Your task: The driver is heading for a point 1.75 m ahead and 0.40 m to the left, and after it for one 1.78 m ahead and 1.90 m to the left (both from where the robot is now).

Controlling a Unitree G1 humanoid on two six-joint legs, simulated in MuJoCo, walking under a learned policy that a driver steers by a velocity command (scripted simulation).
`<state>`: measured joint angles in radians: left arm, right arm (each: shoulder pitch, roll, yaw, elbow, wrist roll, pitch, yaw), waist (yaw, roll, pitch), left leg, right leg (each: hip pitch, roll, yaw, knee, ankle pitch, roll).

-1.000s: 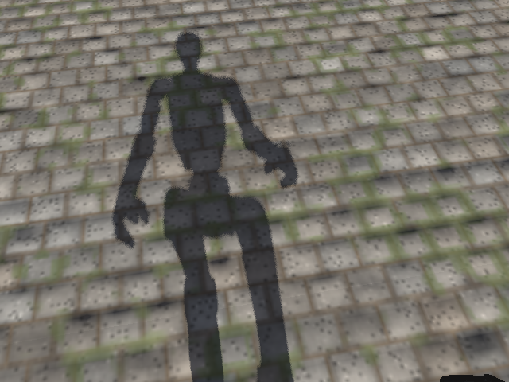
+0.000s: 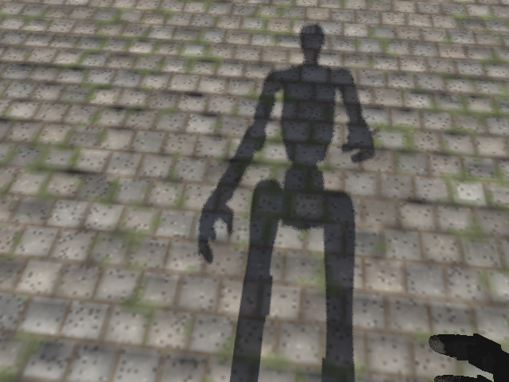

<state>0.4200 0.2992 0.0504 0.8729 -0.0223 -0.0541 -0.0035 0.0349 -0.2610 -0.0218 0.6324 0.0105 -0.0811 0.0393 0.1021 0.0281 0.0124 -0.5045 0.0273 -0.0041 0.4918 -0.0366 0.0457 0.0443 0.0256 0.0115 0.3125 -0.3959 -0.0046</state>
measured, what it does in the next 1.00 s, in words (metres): walks ahead, turning left: left foot, then right foot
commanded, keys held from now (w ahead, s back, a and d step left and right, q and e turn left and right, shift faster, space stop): w+q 0.72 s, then w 0.22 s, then w+e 0.06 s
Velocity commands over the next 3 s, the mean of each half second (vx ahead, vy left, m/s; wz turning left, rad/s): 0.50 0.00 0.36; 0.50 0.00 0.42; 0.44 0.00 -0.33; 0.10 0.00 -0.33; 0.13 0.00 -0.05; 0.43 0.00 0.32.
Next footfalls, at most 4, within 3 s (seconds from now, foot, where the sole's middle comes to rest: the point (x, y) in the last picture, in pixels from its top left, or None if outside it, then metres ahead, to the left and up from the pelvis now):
0.02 left None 0.17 0.11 -0.76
0.48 right None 0.44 -0.09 -0.77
0.98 left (192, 325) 0.59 0.26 -0.77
1.50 right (250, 224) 0.94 0.14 -0.77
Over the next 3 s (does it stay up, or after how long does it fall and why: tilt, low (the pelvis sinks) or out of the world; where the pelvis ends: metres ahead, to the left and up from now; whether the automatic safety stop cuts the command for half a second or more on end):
stays up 1.18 0.31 -0.01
